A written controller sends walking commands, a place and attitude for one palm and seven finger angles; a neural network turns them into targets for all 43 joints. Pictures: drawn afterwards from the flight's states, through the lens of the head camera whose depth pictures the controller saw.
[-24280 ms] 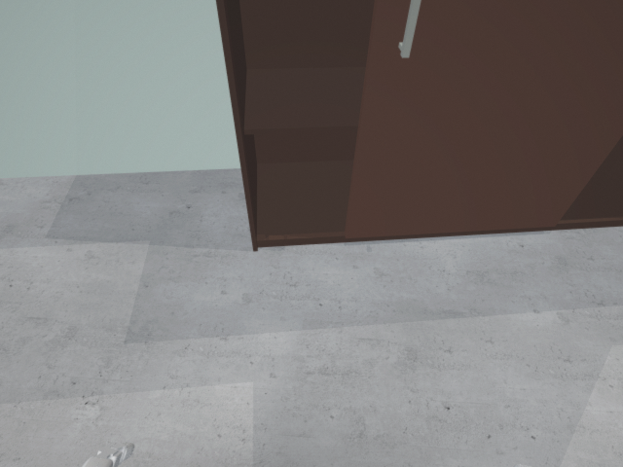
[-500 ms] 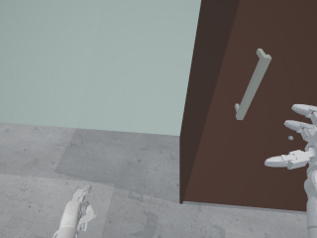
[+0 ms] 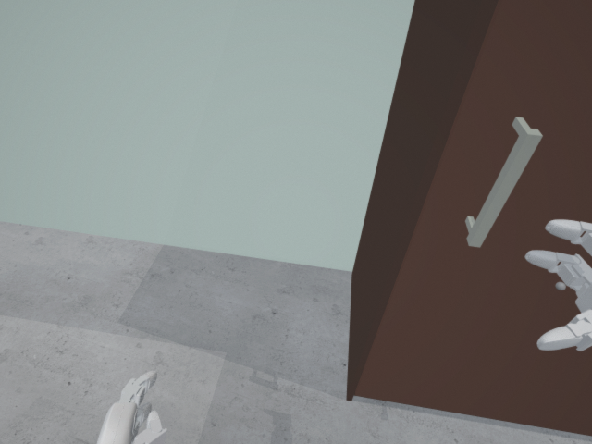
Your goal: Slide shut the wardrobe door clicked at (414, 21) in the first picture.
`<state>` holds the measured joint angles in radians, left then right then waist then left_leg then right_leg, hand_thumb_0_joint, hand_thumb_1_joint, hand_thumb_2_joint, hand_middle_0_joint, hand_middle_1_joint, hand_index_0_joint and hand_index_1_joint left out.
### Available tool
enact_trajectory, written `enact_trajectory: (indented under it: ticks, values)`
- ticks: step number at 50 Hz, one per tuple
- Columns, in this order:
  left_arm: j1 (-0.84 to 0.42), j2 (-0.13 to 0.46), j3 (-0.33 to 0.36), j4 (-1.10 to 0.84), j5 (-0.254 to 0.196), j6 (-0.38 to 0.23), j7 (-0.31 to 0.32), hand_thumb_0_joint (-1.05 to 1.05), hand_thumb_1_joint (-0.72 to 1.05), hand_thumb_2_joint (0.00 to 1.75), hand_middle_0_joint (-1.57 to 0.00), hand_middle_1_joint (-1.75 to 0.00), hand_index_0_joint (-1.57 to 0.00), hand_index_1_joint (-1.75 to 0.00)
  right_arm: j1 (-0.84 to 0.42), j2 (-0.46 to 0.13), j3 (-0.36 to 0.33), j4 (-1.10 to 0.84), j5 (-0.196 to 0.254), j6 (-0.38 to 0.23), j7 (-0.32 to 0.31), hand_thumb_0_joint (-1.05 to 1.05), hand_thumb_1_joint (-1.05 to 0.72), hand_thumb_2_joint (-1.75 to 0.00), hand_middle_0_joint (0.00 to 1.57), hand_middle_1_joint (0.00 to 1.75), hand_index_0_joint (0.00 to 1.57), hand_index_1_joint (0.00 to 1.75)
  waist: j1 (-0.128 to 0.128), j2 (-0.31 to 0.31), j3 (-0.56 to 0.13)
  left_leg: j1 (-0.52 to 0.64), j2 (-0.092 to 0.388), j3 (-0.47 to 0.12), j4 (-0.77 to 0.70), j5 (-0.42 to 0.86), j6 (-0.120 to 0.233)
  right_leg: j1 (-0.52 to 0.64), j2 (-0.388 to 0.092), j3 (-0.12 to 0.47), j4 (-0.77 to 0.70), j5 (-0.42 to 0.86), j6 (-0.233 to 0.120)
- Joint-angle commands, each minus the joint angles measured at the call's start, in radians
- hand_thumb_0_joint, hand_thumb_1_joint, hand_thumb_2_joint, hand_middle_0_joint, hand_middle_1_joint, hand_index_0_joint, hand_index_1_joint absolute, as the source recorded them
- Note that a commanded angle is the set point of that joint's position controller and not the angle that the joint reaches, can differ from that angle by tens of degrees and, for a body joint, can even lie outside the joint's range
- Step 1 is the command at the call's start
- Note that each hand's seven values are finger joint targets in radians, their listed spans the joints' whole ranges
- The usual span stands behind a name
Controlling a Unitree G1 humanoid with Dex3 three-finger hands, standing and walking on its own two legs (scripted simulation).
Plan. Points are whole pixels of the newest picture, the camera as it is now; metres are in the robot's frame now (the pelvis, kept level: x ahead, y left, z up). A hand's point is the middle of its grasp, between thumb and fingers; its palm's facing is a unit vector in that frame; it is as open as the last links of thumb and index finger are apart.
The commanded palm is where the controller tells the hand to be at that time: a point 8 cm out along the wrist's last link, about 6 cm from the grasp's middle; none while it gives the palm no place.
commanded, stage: draw the hand back to the body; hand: right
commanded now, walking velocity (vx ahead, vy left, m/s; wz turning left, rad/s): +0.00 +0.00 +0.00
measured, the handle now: (495, 186) +0.46 -0.28 +0.17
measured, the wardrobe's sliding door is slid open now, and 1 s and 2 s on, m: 0.00 0.00 0.00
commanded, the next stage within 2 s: step back with the hand held close in 1.38 s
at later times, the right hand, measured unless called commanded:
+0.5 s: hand out of the picture +0.22 -0.31 +0.16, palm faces +0.45 +0.86 -0.25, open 13.6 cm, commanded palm +0.17 -0.33 +0.17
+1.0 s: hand (582, 330) +0.21 -0.28 +0.16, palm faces +0.42 +0.84 -0.35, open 8.8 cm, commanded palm +0.16 -0.32 +0.18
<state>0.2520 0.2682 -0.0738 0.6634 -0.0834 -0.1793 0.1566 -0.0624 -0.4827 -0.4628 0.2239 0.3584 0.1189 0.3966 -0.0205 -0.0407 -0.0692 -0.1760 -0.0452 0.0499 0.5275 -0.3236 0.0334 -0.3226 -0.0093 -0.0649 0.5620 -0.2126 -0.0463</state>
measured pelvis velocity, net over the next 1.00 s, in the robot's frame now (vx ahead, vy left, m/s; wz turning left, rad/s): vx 0.02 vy -0.02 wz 0.01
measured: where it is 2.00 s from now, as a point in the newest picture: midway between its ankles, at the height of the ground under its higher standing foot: outside the picture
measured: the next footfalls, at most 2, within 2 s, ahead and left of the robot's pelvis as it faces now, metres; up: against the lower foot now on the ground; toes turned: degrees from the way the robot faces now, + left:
none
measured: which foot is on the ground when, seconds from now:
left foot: down 0.00-1.00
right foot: down 0.00-1.00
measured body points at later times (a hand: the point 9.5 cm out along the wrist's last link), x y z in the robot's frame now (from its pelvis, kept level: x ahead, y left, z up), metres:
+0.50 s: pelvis -0.01 -0.02 +0.01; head -0.03 -0.01 +0.45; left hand +0.20 +0.18 -0.05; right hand +0.19 -0.35 +0.17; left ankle -0.02 +0.09 -0.73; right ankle +0.06 -0.09 -0.73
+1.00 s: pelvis +0.02 -0.02 +0.01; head -0.01 -0.01 +0.46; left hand +0.20 +0.21 -0.06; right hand +0.19 -0.32 +0.18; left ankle -0.02 +0.09 -0.73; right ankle +0.06 -0.09 -0.73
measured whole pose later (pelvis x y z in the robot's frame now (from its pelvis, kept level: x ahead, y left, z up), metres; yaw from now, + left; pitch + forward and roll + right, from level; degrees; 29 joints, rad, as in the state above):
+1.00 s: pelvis +0.02 -0.02 +0.01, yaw +1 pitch -5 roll +1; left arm 0.20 0.25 -0.02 0.65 0.00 -0.12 0.07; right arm 0.44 -0.36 -0.32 -0.36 0.09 -0.06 -0.09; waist -0.06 -0.04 0.01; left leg 0.00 -0.02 0.02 0.35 -0.27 0.01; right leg -0.15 0.03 -0.09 0.40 -0.17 -0.07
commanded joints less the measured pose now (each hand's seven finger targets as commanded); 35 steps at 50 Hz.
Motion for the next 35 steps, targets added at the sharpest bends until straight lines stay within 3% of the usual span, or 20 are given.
enact_trajectory:
  ticks: [1, 5, 8, 13, 15, 16, 17, 18, 20, 24, 26, 28, 32, 34, 35]
  values:
    - [-0.185, 0.104, 0.047, -0.238, -0.004, -0.082, -0.018, 0.0, 0.9, 0.9, -0.2, -0.3, -0.2, -0.3, -0.157, -0.296, -0.171, -0.283, 0.043, -0.038, -0.004, 0.0, 0.55, -0.2, 0.25, 1.15, 0.25, 1.15, -0.067, -0.063, -0.089, -0.121, 0.054, -0.086, -0.103, 0.227, -0.041, 0.158, -0.006, 0.104, -0.038, 0.109, 0.003]
    - [-0.165, 0.115, 0.06, -0.254, -0.008, -0.087, -0.035, 0.0, 0.9, 0.9, -0.2, -0.3, -0.2, -0.3, -0.053, -0.205, -0.127, -0.333, 0.056, -0.007, -0.033, 0.0, 0.55, -0.2, 0.25, 1.15, 0.25, 1.15, -0.052, 0.005, -0.095, -0.162, 0.034, -0.056, -0.097, 0.186, -0.048, 0.184, -0.012, 0.11, -0.045, 0.09, -0.001]
    - [-0.168, 0.115, 0.057, -0.252, -0.01, -0.093, -0.033, 0.0, 0.9, 0.9, -0.2, -0.3, -0.2, -0.3, -0.108, -0.16, -0.056, -0.435, 0.044, -0.002, -0.04, 0.0, 0.55, -0.2, 0.25, 1.15, 0.25, 1.15, -0.03, -0.041, -0.087, -0.191, 0.024, -0.05, -0.099, 0.14, -0.048, 0.213, -0.013, 0.121, -0.052, 0.056, -0.005]
    - [-0.171, 0.11, 0.048, -0.233, 0.001, -0.107, -0.013, 0.0, 0.9, 0.9, -0.2, -0.3, -0.2, -0.3, -0.161, -0.197, -0.06, -0.564, 0.017, -0.018, -0.074, 0.0, 0.44, -0.25, 0.25, 1.09, 0.25, 1.09, -0.028, -0.081, -0.079, -0.185, 0.014, -0.027, -0.11, 0.084, -0.023, 0.242, -0.014, 0.148, -0.093, 0.005, -0.003]
    - [-0.178, 0.101, 0.04, -0.229, 0.005, -0.112, -0.01, 0.0, 0.9, 0.9, -0.2, -0.3, -0.2, -0.3, -0.142, -0.184, -0.05, -0.595, 0.01, -0.022, -0.087, 0.0, 0.37, -0.29, 0.24, 1.04, 0.24, 1.04, -0.032, -0.105, -0.077, -0.174, 0.014, -0.017, -0.113, 0.078, -0.014, 0.253, -0.014, 0.155, -0.112, -0.009, 0.003]
    - [-0.175, 0.119, 0.056, -0.201, 0.054, -0.109, -0.03, 0.0, 0.9, 0.9, -0.2, -0.3, -0.2, -0.3, -0.157, -0.303, -0.097, -0.632, -0.145, -0.092, -0.269, 0.0, 0.33, -0.31, 0.24, 1.02, 0.24, 1.02, -0.047, -0.094, 0.013, -0.211, 0.032, -0.072, -0.188, 0.025, -0.003, 0.181, -0.008, 0.163, -0.133, -0.095, 0.011]
    - [-0.195, 0.102, 0.048, -0.187, 0.058, -0.109, -0.035, 0.0, 0.9, 0.9, -0.2, -0.3, -0.2, -0.3, -0.087, -0.162, -0.019, -0.585, -0.156, -0.115, -0.342, 0.0, 0.3, -0.32, 0.24, 1.0, 0.24, 1.0, -0.029, -0.088, 0.052, -0.207, 0.044, -0.063, -0.187, 0.001, 0.001, 0.168, -0.013, 0.176, -0.162, -0.161, 0.019]
    - [-0.187, 0.099, 0.047, -0.181, 0.054, -0.102, -0.039, 0.0, 0.9, 0.9, -0.2, -0.3, -0.2, -0.3, -0.017, -0.1, 0.02, -0.554, -0.166, -0.123, -0.377, 0.0, 0.26, -0.34, 0.24, 0.98, 0.24, 0.98, -0.024, -0.045, 0.072, -0.201, 0.041, -0.052, -0.173, -0.015, 0.0, 0.162, -0.023, 0.195, -0.186, -0.223, 0.024]
    - [-0.183, 0.093, 0.052, -0.179, 0.058, -0.082, -0.049, 0.0, 0.9, 0.9, -0.2, -0.3, -0.2, -0.3, 0.047, -0.083, 0.034, -0.608, -0.201, -0.157, -0.43, 0.0, 0.19, -0.37, 0.24, 0.94, 0.24, 0.94, -0.032, -0.091, 0.015, -0.138, 0.043, -0.053, -0.166, 0.006, 0.005, 0.2, -0.029, 0.192, -0.211, -0.23, 0.023]
    - [-0.187, 0.092, 0.058, -0.174, 0.067, -0.056, -0.06, 0.0, 0.9, 0.9, -0.2, -0.3, -0.2, -0.3, 0.104, -0.081, 0.034, -0.653, -0.235, -0.202, -0.485, 0.0, 0.04, -0.44, 0.23, 0.85, 0.23, 0.85, -0.038, -0.04, -0.057, -0.06, 0.042, -0.051, -0.177, 0.047, 0.003, 0.242, -0.037, 0.171, -0.23, -0.162, 0.021]
    - [-0.19, 0.093, 0.06, -0.169, 0.071, -0.044, -0.061, 0.0, 0.9, 0.9, -0.2, -0.3, -0.2, -0.3, 0.129, -0.067, 0.053, -0.651, -0.243, -0.21, -0.5, 0.0, -0.03, -0.48, 0.23, 0.81, 0.23, 0.81, -0.036, 0.001, -0.039, -0.039, 0.041, -0.05, -0.192, 0.048, 0.0, 0.237, -0.04, 0.165, -0.243, -0.152, 0.018]
    - [-0.201, 0.089, 0.063, -0.169, 0.071, -0.033, -0.06, 0.0, 0.9, 0.9, -0.2, -0.3, -0.2, -0.3, 0.125, -0.065, 0.054, -0.661, -0.256, -0.218, -0.511, 0.0, -0.1, -0.51, 0.23, 0.77, 0.23, 0.77, -0.036, -0.003, -0.018, -0.038, 0.041, -0.05, -0.202, 0.043, -0.001, 0.246, -0.041, 0.158, -0.255, -0.143, 0.018]
    - [-0.208, 0.09, 0.064, -0.163, 0.077, -0.027, -0.062, 0.0, 0.9, 0.9, -0.2, -0.3, -0.2, -0.3, 0.143, -0.082, 0.042, -0.722, -0.274, -0.238, -0.524, 0.0, -0.25, -0.58, 0.22, 0.68, 0.22, 0.68, -0.045, -0.07, -0.024, -0.007, 0.042, -0.047, -0.207, 0.087, 0.003, 0.276, -0.041, 0.16, -0.269, -0.095, 0.025]
    - [-0.209, 0.088, 0.066, -0.163, 0.079, -0.023, -0.066, 0.0, 0.9, 0.9, -0.2, -0.3, -0.2, -0.3, 0.179, -0.077, 0.041, -0.728, -0.276, -0.242, -0.525, 0.0, -0.32, -0.62, 0.22, 0.64, 0.22, 0.64, -0.05, -0.074, -0.019, 0.002, 0.04, -0.046, -0.21, 0.099, 0.004, 0.285, -0.042, 0.163, -0.275, -0.075, 0.029]
    - [-0.208, 0.085, 0.069, -0.163, 0.079, -0.022, -0.067, 0.0, 0.9, 0.9, -0.2, -0.3, -0.2, -0.3, 0.205, -0.068, 0.044, -0.727, -0.275, -0.243, -0.526, 0.0, -0.36, -0.64, 0.22, 0.62, 0.22, 0.62, -0.049, -0.048, -0.006, 0.007, 0.039, -0.042, -0.209, 0.105, 0.003, 0.282, -0.043, 0.161, -0.276, -0.059, 0.03]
